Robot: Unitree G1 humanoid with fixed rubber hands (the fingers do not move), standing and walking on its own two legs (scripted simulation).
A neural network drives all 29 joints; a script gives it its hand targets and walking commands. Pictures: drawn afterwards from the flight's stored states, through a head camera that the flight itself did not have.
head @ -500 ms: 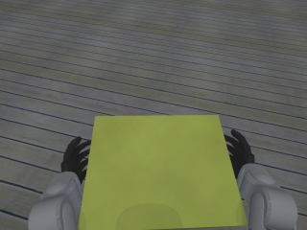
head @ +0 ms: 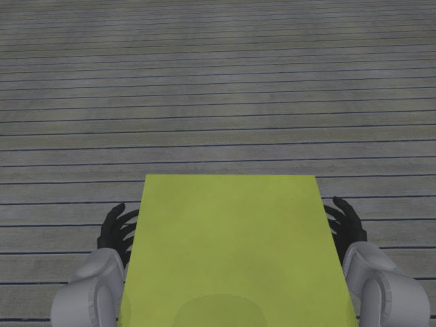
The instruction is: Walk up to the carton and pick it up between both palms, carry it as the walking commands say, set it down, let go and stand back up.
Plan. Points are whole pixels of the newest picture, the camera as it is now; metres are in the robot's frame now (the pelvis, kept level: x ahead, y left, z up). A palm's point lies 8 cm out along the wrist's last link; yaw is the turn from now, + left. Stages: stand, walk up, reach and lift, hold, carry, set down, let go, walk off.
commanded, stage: carry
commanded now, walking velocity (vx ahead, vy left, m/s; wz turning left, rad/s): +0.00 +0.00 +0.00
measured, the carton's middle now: (229, 266) +0.23 -0.02 +0.00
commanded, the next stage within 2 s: none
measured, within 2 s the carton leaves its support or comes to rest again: neither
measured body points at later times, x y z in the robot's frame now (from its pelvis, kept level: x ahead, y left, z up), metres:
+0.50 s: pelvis -0.05 +0.00 +0.00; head -0.07 +0.00 +0.45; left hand +0.19 +0.18 +0.08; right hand +0.19 -0.19 +0.08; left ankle -0.01 +0.13 -0.74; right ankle +0.02 -0.10 -0.74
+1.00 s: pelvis -0.03 +0.00 +0.00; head -0.05 +0.00 +0.45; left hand +0.20 +0.19 +0.08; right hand +0.22 -0.18 +0.08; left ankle -0.01 +0.13 -0.74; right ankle +0.02 -0.10 -0.74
